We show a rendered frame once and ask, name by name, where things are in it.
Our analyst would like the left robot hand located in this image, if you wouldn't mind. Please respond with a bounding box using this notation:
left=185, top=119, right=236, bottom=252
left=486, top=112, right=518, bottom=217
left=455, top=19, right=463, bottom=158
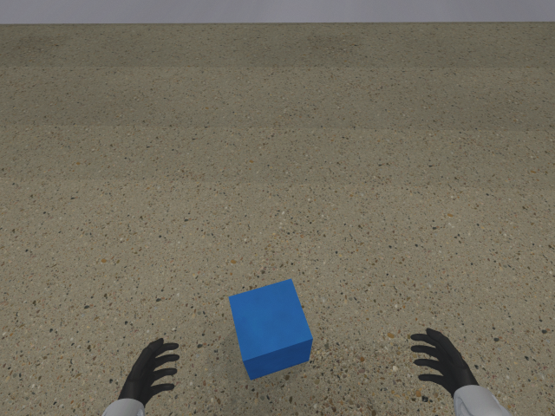
left=118, top=338, right=180, bottom=408

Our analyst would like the robot right forearm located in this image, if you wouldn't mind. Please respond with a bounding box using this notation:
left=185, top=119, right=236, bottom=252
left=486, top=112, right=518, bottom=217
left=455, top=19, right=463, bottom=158
left=454, top=385, right=512, bottom=416

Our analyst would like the carton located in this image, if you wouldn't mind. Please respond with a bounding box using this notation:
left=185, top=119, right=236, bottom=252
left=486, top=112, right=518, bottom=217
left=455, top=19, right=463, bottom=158
left=228, top=279, right=313, bottom=380

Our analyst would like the robot left forearm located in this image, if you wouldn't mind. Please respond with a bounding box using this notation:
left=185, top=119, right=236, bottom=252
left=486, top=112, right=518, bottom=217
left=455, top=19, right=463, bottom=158
left=102, top=399, right=145, bottom=416

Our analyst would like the right robot hand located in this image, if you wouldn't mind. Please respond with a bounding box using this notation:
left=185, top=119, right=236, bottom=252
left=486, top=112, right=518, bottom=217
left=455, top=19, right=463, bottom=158
left=410, top=328, right=479, bottom=399

